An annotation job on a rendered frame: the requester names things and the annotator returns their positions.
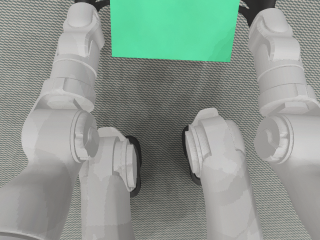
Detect robot right hand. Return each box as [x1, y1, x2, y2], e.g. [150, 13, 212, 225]
[238, 0, 276, 27]

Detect right robot shin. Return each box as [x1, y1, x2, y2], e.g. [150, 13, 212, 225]
[192, 107, 246, 178]

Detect robot right upper arm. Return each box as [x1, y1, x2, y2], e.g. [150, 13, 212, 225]
[253, 113, 320, 240]

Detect robot left foot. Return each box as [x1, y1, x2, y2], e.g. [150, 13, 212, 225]
[125, 135, 142, 197]

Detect robot right forearm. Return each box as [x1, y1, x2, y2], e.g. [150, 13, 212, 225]
[247, 8, 320, 117]

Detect robot left forearm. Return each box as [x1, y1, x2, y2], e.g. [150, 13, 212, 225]
[21, 2, 105, 153]

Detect robot left upper arm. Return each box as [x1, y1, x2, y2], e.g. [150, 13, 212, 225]
[0, 108, 100, 240]

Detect robot left hand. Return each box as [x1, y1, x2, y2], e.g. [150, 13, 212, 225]
[74, 0, 110, 12]

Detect carton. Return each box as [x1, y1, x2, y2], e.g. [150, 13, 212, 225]
[110, 0, 240, 62]

